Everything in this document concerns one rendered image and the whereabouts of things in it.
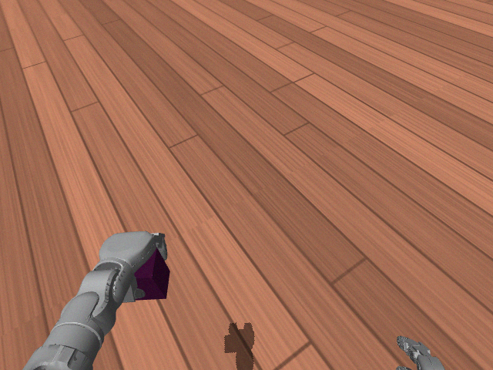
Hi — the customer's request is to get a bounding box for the right robot hand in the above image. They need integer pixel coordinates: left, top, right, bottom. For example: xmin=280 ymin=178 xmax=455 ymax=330
xmin=396 ymin=336 xmax=445 ymax=370

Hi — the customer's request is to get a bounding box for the left robot arm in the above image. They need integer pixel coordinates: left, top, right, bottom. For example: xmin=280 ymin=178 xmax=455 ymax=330
xmin=22 ymin=257 xmax=134 ymax=370

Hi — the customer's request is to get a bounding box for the carton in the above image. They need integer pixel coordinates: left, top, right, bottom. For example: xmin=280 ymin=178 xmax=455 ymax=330
xmin=134 ymin=248 xmax=170 ymax=301

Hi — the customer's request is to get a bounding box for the left robot hand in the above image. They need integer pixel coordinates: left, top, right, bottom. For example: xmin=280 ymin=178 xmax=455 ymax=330
xmin=99 ymin=231 xmax=167 ymax=303

